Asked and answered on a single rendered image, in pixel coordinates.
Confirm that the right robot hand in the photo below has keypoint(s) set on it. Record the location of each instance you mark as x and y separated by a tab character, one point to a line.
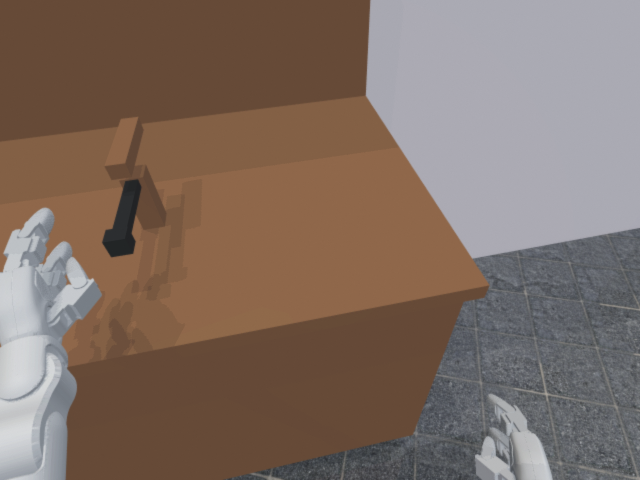
523	455

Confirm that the left robot hand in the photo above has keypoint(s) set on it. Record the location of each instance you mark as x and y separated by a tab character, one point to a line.
34	298

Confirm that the tap lever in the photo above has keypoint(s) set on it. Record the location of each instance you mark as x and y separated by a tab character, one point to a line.
119	240

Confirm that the left robot forearm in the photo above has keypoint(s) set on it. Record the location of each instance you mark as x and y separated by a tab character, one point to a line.
36	392

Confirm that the counter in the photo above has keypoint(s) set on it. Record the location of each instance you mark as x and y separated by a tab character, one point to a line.
293	285

